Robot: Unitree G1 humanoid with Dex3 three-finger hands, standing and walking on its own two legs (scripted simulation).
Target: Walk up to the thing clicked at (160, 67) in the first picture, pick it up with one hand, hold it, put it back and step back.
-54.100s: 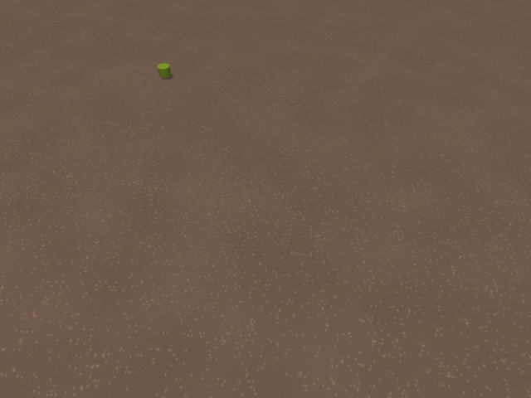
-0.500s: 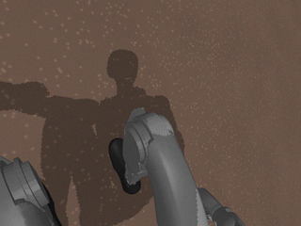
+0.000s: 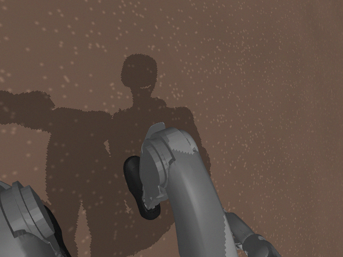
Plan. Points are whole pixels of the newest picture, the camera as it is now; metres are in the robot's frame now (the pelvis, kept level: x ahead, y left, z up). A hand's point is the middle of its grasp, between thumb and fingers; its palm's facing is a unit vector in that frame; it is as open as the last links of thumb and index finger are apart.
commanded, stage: close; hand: left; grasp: from above
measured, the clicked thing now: out of the picture +0.48 +0.41 -0.27
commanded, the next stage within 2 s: settle in 1.04 s
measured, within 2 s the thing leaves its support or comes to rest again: leaves its support in 1.44 s
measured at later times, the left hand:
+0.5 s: hand out of the picture +0.46 +0.40 -0.24, palm faces -0.43 -0.17 -0.89, open 11.8 cm
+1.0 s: hand out of the picture +0.46 +0.40 -0.24, palm faces -0.43 -0.17 -0.88, open 11.1 cm
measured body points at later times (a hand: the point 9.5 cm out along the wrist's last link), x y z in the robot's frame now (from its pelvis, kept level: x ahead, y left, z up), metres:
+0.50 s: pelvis +0.00 +0.00 +0.00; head +0.29 +0.15 +0.31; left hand +0.48 +0.40 -0.19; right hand +0.08 -0.25 -0.06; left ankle +0.06 +0.12 -0.27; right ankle +0.13 -0.13 -0.27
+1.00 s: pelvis +0.00 +0.00 +0.00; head +0.29 +0.15 +0.31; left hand +0.48 +0.40 -0.19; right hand +0.07 -0.25 -0.06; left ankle +0.06 +0.12 -0.27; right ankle +0.13 -0.13 -0.27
